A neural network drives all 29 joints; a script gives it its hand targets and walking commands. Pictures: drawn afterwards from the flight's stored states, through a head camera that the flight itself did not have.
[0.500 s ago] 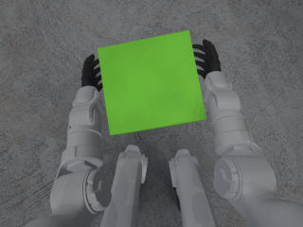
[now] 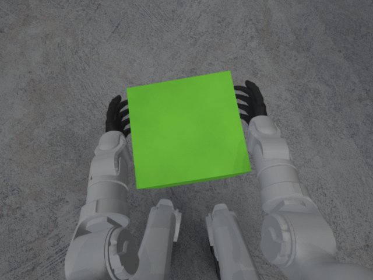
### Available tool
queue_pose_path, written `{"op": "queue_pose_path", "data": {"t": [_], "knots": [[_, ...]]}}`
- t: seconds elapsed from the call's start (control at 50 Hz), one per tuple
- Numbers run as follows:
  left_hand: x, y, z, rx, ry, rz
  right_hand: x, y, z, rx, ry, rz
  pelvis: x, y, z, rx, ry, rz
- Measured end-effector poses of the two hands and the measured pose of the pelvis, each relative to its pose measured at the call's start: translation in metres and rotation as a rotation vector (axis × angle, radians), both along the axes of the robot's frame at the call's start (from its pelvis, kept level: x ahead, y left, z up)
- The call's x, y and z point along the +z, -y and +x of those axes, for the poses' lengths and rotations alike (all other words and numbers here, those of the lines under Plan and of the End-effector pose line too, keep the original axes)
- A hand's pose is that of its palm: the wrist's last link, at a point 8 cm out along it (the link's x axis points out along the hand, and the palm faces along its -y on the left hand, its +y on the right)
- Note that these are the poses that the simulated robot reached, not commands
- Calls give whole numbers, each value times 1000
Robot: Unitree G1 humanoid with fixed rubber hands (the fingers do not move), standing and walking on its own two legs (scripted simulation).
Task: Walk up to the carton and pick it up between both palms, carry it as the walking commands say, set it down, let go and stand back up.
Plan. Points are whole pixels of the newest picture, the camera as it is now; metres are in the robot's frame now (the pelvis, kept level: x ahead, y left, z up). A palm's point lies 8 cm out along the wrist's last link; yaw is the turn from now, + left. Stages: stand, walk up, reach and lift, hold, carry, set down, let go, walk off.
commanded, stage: reach and lift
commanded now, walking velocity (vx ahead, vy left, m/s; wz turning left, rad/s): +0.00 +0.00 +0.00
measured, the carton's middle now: (189, 140) +0.43 +0.03 -0.13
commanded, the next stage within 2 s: none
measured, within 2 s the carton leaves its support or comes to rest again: neither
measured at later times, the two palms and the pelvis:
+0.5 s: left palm (104, 122) +0.41 +0.18 +0.02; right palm (267, 105) +0.45 -0.12 +0.02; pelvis +0.03 +0.00 +0.07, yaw +0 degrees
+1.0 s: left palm (87, 123) +0.38 +0.17 +0.09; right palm (290, 99) +0.42 -0.12 +0.10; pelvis +0.04 -0.01 +0.13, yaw +1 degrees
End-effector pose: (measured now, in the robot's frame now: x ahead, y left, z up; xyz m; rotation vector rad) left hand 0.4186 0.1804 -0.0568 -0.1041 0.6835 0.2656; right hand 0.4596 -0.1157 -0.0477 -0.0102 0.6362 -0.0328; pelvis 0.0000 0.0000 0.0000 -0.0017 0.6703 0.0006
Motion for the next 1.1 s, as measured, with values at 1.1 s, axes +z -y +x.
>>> {"op": "queue_pose_path", "data": {"t": [1.1], "knots": [[164,5,-38,5,-3,20,165,5,-33,1,-7,14,139,6,38,5,259,6]]}}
